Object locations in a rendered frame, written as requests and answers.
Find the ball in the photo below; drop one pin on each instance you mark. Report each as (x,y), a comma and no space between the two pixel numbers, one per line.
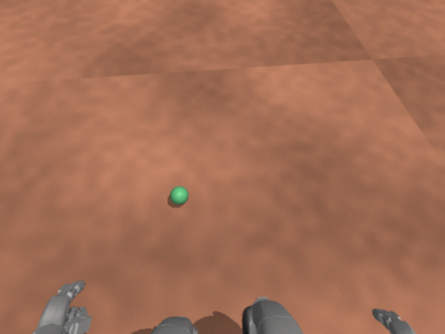
(179,195)

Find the left robot hand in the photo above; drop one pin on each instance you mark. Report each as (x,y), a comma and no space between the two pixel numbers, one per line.
(57,311)

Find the right robot hand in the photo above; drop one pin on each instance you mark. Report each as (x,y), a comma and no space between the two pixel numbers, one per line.
(392,322)

